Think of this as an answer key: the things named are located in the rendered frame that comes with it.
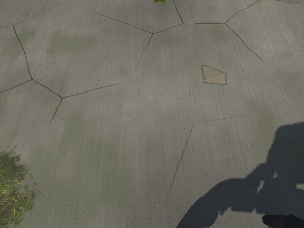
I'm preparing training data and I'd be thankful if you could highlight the robot right hand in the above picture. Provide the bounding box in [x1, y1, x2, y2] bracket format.
[262, 214, 304, 228]

